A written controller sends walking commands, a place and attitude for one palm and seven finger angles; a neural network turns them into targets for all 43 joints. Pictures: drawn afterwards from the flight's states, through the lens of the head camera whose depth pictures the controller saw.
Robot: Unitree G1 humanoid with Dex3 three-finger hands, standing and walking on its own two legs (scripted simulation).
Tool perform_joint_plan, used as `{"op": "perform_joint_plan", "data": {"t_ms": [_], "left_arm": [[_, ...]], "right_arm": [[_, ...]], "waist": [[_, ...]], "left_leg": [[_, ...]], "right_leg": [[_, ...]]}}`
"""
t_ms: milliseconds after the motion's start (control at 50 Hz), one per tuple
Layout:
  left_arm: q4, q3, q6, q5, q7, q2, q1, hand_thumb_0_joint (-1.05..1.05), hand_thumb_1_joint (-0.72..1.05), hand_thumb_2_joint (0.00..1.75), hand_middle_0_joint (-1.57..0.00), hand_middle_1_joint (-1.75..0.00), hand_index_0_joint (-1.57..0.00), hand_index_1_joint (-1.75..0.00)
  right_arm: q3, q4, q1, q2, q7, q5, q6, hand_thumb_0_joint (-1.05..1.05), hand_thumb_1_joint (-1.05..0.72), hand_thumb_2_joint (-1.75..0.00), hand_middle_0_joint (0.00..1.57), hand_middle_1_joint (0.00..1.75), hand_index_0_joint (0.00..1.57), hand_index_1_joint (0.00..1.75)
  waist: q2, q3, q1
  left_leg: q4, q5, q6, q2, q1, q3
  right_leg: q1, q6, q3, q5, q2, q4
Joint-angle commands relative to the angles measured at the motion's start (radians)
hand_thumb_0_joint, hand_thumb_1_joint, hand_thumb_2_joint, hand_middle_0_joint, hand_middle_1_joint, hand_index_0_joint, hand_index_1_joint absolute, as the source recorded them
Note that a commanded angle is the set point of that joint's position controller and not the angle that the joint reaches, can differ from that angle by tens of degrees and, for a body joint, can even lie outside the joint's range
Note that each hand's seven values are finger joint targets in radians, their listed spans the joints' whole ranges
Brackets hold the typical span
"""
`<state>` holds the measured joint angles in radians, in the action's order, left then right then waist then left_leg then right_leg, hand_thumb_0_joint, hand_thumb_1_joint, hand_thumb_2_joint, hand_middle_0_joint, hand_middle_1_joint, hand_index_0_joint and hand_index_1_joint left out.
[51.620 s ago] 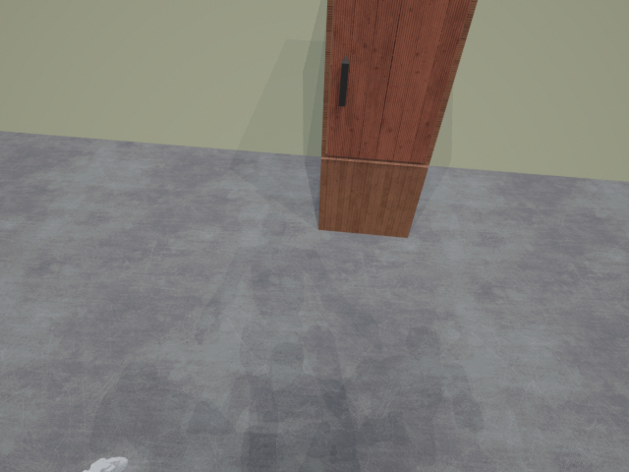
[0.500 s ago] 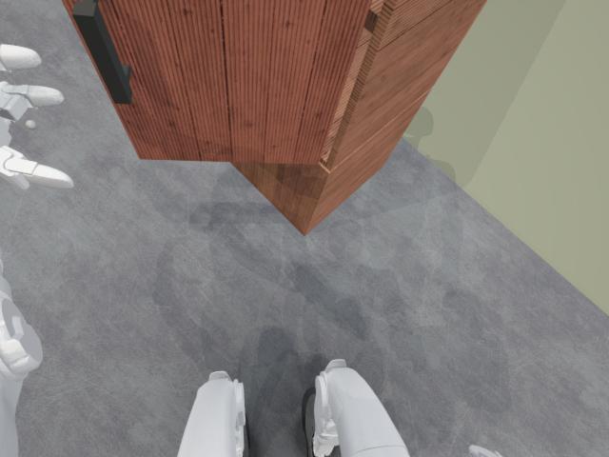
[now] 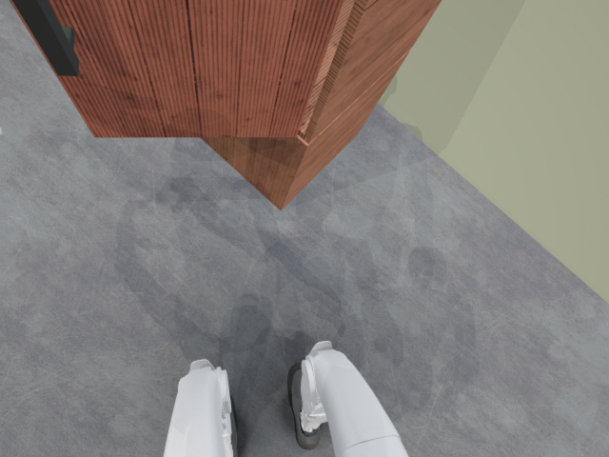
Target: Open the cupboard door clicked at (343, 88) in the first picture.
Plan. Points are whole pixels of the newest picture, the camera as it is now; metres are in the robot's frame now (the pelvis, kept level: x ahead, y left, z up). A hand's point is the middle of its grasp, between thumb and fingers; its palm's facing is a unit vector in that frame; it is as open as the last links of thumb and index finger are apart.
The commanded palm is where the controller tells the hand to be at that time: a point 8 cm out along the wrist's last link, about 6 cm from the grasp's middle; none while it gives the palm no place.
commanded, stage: move the hooked fingers beside the handle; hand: left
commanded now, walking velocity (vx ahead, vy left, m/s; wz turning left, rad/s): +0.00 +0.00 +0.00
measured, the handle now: (43, 5) +0.60 +0.23 +0.07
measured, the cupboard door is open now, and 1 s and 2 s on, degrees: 48 48 48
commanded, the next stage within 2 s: slide the fingers in behind the handle in 0.62 s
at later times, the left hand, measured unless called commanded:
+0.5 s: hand out of the picture +0.53 +0.30 +0.07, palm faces +0.04 -1.00 -0.01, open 13.9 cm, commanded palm +0.52 +0.32 +0.07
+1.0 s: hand out of the picture +0.53 +0.29 +0.06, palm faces +0.03 -1.00 -0.01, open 13.9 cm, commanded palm +0.53 +0.31 +0.07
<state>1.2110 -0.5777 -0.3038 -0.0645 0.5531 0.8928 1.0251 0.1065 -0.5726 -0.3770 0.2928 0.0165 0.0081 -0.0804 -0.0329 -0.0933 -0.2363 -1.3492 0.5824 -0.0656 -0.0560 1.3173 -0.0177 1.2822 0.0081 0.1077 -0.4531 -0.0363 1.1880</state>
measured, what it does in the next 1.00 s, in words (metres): stands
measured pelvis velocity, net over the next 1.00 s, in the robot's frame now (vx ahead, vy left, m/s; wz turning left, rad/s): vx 0.00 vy -0.01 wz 0.01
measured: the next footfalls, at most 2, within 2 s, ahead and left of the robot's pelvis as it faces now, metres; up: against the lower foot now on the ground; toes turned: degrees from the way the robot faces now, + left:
none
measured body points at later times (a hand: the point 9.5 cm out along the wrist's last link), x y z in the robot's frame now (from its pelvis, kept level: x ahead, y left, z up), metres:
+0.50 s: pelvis +0.01 +0.00 +0.01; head +0.20 +0.06 +0.42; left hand +0.52 +0.35 +0.07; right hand +0.02 -0.27 -0.08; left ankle +0.01 +0.07 -0.61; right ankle +0.05 -0.13 -0.61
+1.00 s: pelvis +0.00 -0.01 +0.00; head +0.20 +0.05 +0.40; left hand +0.52 +0.34 +0.06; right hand +0.02 -0.28 -0.09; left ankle +0.01 +0.07 -0.61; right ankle +0.05 -0.13 -0.61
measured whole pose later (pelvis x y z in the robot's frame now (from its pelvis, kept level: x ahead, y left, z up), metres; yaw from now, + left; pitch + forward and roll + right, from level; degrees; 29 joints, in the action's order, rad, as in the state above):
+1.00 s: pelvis +0.00 -0.01 +0.00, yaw +0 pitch +30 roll -7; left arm 1.21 -0.54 -0.33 -0.07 0.51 0.83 1.01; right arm 0.10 -0.58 -0.35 0.29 0.01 0.01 -0.08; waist -0.02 -0.10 -0.23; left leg -1.34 0.58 -0.05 -0.06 1.29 -0.03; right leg 1.26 -0.01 0.11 -0.46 -0.04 1.18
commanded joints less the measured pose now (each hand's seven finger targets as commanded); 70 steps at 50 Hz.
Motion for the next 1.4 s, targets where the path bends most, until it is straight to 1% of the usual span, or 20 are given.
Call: {"op": "perform_joint_plan", "data": {"t_ms": [0, 20, 80, 200, 220, 260, 300, 380, 460, 540, 600, 760, 800, 900, 1040, 1080, 1180, 1240, 1300, 1380], "left_arm": [[-0.25, -0.028, -0.055, -0.04, -0.005, 0.291, 0.343, 0.0, -0.5, 0.3, -0.3, -1.2, -0.3, -1.2], [-0.28, -0.026, -0.064, -0.046, -0.014, 0.285, 0.378, 0.0, -0.5, 0.3, -0.3, -1.2, -0.3, -1.2], [-0.316, -0.054, -0.09, -0.041, -0.037, 0.303, 0.359, 0.0, -0.5, 0.3, -0.3, -1.2, -0.3, -1.2], [-0.161, 0.054, -0.064, -0.02, -0.051, 0.179, 0.34, 0.0, -0.5, 0.3, -0.3, -1.2, -0.3, -1.2], [-0.133, 0.045, -0.057, -0.014, -0.054, 0.199, 0.332, 0.0, -0.5, 0.3, -0.3, -1.2, -0.3, -1.2], [-0.134, 0.075, -0.06, -0.013, -0.055, 0.167, 0.354, 0.0, -0.5, 0.3, -0.3, -1.2, -0.3, -1.2], [-0.181, 0.064, -0.079, -0.017, -0.059, 0.183, 0.382, 0.0, -0.5, 0.3, -0.3, -1.2, -0.3, -1.2], [-0.247, -0.032, -0.127, -0.043, -0.056, 0.27, 0.337, 0.0, -0.5, 0.3, -0.3, -1.2, -0.3, -1.2], [-0.221, -0.049, -0.116, -0.032, -0.059, 0.3, 0.316, 0.0, -0.5, 0.3, -0.3, -1.2, -0.3, -1.2], [-0.191, 0.008, -0.093, -0.019, -0.057, 0.246, 0.334, 0.0, -0.5, 0.3, -0.3, -1.2, -0.3, -1.2], [-0.232, -0.008, -0.112, -0.027, -0.051, 0.273, 0.378, 0.0, -0.5, 0.3, -0.3, -1.2, -0.3, -1.2], [-0.139, 0.004, -0.079, -0.032, -0.027, 0.272, 0.349, 0.0, -0.5, 0.3, -0.3, -1.2, -0.3, -1.2], [-0.158, 0.038, -0.07, -0.025, -0.027, 0.248, 0.376, 0.0, -0.5, 0.3, -0.3, -1.2, -0.3, -1.2], [-0.23, 0.003, -0.091, -0.037, -0.044, 0.263, 0.375, 0.0, -0.5, 0.3, -0.3, -1.2, -0.3, -1.2], [-0.201, 0.017, -0.08, -0.021, -0.081, 0.247, 0.398, 0.0, -0.5, 0.3, -0.3, -1.2, -0.3, -1.2], [-0.236, 0.036, -0.088, -0.013, -0.089, 0.223, 0.409, 0.0, -0.5, 0.3, -0.3, -1.2, -0.3, -1.2], [-0.258, 0.052, -0.095, -0.033, -0.097, 0.154, 0.393, 0.0, -0.5, 0.3, -0.3, -1.2, -0.3, -1.2], [-0.228, 0.043, -0.081, -0.04, -0.107, 0.142, 0.342, 0.0, -0.5, 0.3, -0.3, -1.2, -0.3, -1.2], [-0.224, 0.07, -0.08, -0.028, -0.128, 0.107, 0.368, 0.0, -0.5, 0.3, -0.3, -1.2, -0.3, -1.2], [-0.283, 0.057, -0.116, -0.03, -0.154, 0.102, 0.357, 0.0, -0.5, 0.3, -0.3, -1.2, -0.3, -1.2]], "right_arm": [[-0.095, 0.025, -0.217, 0.234, 0.008, 0.002, -0.003, 0.0, -0.9, -0.9, 0.2, 0.3, 0.2, 0.3], [-0.097, 0.017, -0.22, 0.233, 0.008, 0.005, 0.0, 0.0, -0.9, -0.9, 0.2, 0.3, 0.2, 0.3], [-0.101, 0.011, -0.227, 0.23, 0.001, 0.007, 0.001, 0.0, -0.9, -0.9, 0.2, 0.3, 0.2, 0.3], [-0.092, 0.001, -0.215, 0.223, 0.004, 0.006, -0.002, 0.0, -0.9, -0.9, 0.2, 0.3, 0.2, 0.3], [-0.088, 0.005, -0.214, 0.226, 0.008, 0.006, -0.004, 0.0, -0.9, -0.9, 0.2, 0.3, 0.2, 0.3], [-0.087, 0.015, -0.211, 0.224, 0.012, 0.005, -0.001, 0.0, -0.9, -0.9, 0.2, 0.3, 0.2, 0.3], [-0.091, 0.014, -0.213, 0.229, 0.012, 0.011, -0.001, 0.0, -0.9, -0.9, 0.2, 0.3, 0.2, 0.3], [-0.099, 0.019, -0.216, 0.228, 0.006, 0.015, 0.003, 0.0, -0.9, -0.9, 0.2, 0.3, 0.2, 0.3], [-0.095, 0.024, -0.204, 0.223, 0.002, 0.009, 0.0, 0.0, -0.9, -0.9, 0.2, 0.3, 0.2, 0.3], [-0.087, 0.022, -0.193, 0.219, 0.002, 0.002, -0.007, 0.0, -0.9, -0.9, 0.2, 0.3, 0.2, 0.3], [-0.091, 0.014, -0.197, 0.225, 0.009, 0.004, -0.004, 0.0, -0.9, -0.9, 0.2, 0.3, 0.2, 0.3], [-0.077, 0.017, -0.191, 0.221, 0.017, -0.003, 0.003, 0.0, -0.9, -0.9, 0.2, 0.3, 0.2, 0.3], [-0.077, 0.016, -0.192, 0.22, 0.015, -0.002, 0.002, 0.0, -0.9, -0.9, 0.2, 0.3, 0.2, 0.3], [-0.085, 0.016, -0.197, 0.22, 0.01, 0.004, 0.004, 0.0, -0.9, -0.9, 0.2, 0.3, 0.2, 0.3], [-0.08, 0.013, -0.19, 0.218, 0.006, 0.003, 0.007, 0.0, -0.9, -0.9, 0.2, 0.3, 0.2, 0.3], [-0.084, 0.009, -0.196, 0.216, 0.003, 0.005, 0.009, 0.0, -0.9, -0.9, 0.2, 0.3, 0.2, 0.3], [-0.095, -0.005, -0.213, 0.215, -0.001, 0.01, 0.006, 0.0, -0.9, -0.9, 0.2, 0.3, 0.2, 0.3], [-0.096, -0.001, -0.213, 0.214, -0.004, 0.009, 0.003, 0.0, -0.9, -0.9, 0.2, 0.3, 0.2, 0.3], [-0.096, -0.004, -0.218, 0.208, -0.006, 0.012, 0.002, 0.0, -0.9, -0.9, 0.2, 0.3, 0.2, 0.3], [-0.102, 0.001, -0.22, 0.204, -0.013, 0.016, 0.002, 0.0, -0.9, -0.9, 0.2, 0.3, 0.2, 0.3]], "waist": [[-0.299, -0.621, 0.023], [-0.298, -0.621, 0.013], [-0.346, -0.651, 0.035], [-0.278, -0.483, -0.008], [-0.259, -0.46, -0.006], [-0.286, -0.446, -0.012], [-0.304, -0.508, -0.01], [-0.31, -0.633, 0.031], [-0.268, -0.59, 0.034], [-0.256, -0.541, 0.013], [-0.283, -0.59, 0.009], [-0.232, -0.55, 0.002], [-0.269, -0.56, -0.003], [-0.289, -0.63, 0.012], [-0.258, -0.555, 0.0], [-0.326, -0.595, 0.007], [-0.29, -0.624, -0.004], [-0.269, -0.596, 0.008], [-0.265, -0.558, 0.0], [-0.288, -0.607, 0.017]], "left_leg": [[0.185, -0.665, 0.065, -0.02, -0.663, -0.141], [0.188, -0.672, 0.067, -0.021, -0.677, -0.148], [0.199, -0.737, 0.088, -0.025, -0.755, -0.161], [0.22, -0.597, 0.073, -0.017, -0.657, -0.148], [0.224, -0.553, 0.068, -0.014, -0.617, -0.143], [0.232, -0.551, 0.073, -0.013, -0.637, -0.153], [0.224, -0.606, 0.085, -0.018, -0.682, -0.163], [0.195, -0.748, 0.09, -0.016, -0.716, -0.149], [0.19, -0.677, 0.063, -0.008, -0.623, -0.121], [0.192, -0.569, 0.048, -0.004, -0.576, -0.107], [0.183, -0.593, 0.053, -0.006, -0.612, -0.116], [0.162, -0.518, 0.027, 0.004, -0.494, -0.091], [0.165, -0.527, 0.033, 0.001, -0.517, -0.095], [0.159, -0.591, 0.042, -0.004, -0.575, -0.104], [0.172, -0.492, 0.034, 0.0, -0.508, -0.1], [0.181, -0.553, 0.05, -0.003, -0.592, -0.115], [0.182, -0.649, 0.063, -0.013, -0.67, -0.137], [0.194, -0.627, 0.061, -0.009, -0.642, -0.128], [0.208, -0.62, 0.066, -0.011, -0.647, -0.137], [0.212, -0.679, 0.076, -0.011, -0.699, -0.137]], "right_leg": [[-0.167, -0.029, -0.023, 0.225, -0.028, -0.106], [-0.165, -0.029, -0.022, 0.229, -0.028, -0.11], [-0.149, -0.036, -0.02, 0.225, -0.03, -0.113], [-0.126, -0.035, -0.017, 0.186, -0.028, -0.135], [-0.136, -0.036, -0.016, 0.175, -0.028, -0.133], [-0.105, -0.041, -0.013, 0.168, -0.025, -0.129], [-0.1, -0.039, -0.013, 0.184, -0.023, -0.122], [-0.192, -0.04, -0.024, 0.255, -0.027, -0.11], [-0.26, -0.038, -0.035, 0.275, -0.03, -0.111], [-0.236, -0.032, -0.039, 0.234, -0.03, -0.123], [-0.223, -0.034, -0.039, 0.238, -0.029, -0.115], [-0.268, -0.032, -0.052, 0.255, -0.03, -0.11], [-0.244, -0.032, -0.047, 0.247, -0.028, -0.108], [-0.246, -0.034, -0.046, 0.271, -0.029, -0.099], [-0.242, -0.032, -0.045, 0.218, -0.028, -0.108], [-0.206, -0.037, -0.038, 0.223, -0.027, -0.104], [-0.181, -0.034, -0.027, 0.248, -0.027, -0.107], [-0.204, -0.033, -0.028, 0.247, -0.026, -0.118], [-0.18, -0.034, -0.023, 0.23, -0.026, -0.121], [-0.202, -0.038, -0.027, 0.252, -0.027, -0.124]]}}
